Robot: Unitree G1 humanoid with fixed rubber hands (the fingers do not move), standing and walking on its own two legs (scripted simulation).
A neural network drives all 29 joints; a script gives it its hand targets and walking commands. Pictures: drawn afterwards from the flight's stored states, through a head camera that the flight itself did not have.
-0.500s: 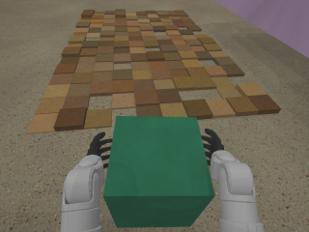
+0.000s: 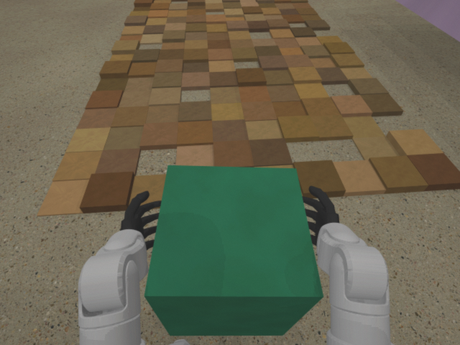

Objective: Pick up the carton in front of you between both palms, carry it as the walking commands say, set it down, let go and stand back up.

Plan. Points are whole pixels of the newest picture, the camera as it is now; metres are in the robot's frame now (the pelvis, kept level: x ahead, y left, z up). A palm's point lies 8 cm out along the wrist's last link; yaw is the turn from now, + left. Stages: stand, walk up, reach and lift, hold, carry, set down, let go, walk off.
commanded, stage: carry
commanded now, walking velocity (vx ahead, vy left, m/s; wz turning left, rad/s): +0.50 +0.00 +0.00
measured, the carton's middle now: (229, 256) +0.27 +0.01 +0.02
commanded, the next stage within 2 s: none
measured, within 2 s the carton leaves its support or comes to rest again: neither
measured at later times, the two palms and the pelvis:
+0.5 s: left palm (170, 113) +0.59 +0.16 +0.09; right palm (297, 113) +0.58 -0.14 +0.09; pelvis +0.33 +0.02 +0.00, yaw -3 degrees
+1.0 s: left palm (198, 12) +1.02 +0.12 +0.17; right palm (292, 13) +1.02 -0.18 +0.17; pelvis +0.65 -0.02 +0.00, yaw -2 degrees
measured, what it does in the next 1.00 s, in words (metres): walks ahead: left foot, then right foot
